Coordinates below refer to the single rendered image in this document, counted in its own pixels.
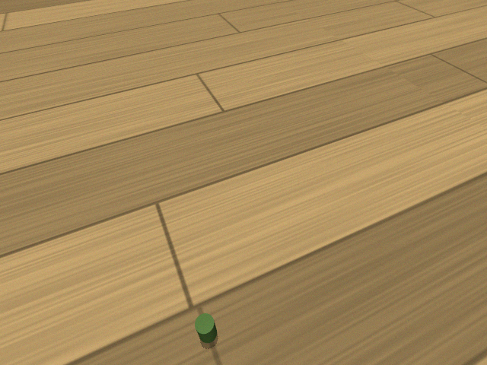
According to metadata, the can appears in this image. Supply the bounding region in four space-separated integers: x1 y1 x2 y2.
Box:
195 313 217 343

